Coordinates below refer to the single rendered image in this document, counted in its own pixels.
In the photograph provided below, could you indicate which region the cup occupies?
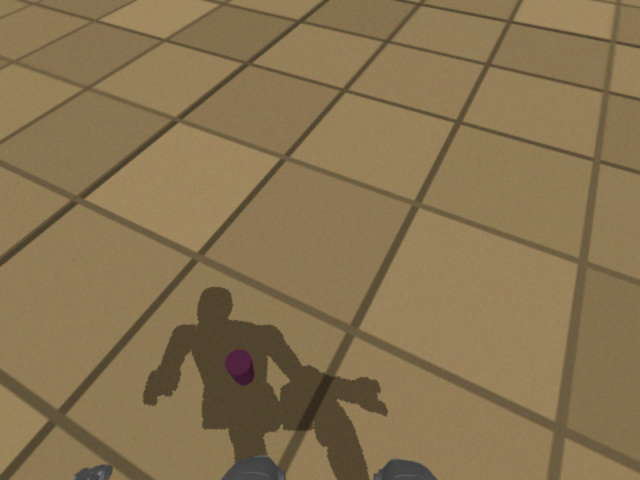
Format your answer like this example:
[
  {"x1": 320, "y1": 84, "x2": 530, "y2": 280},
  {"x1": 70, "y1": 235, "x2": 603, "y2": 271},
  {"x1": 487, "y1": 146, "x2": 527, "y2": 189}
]
[{"x1": 225, "y1": 349, "x2": 254, "y2": 385}]

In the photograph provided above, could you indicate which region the left robot hand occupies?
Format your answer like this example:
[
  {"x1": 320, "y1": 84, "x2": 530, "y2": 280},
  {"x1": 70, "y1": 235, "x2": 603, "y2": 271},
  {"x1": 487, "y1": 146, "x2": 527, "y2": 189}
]
[{"x1": 72, "y1": 464, "x2": 113, "y2": 480}]

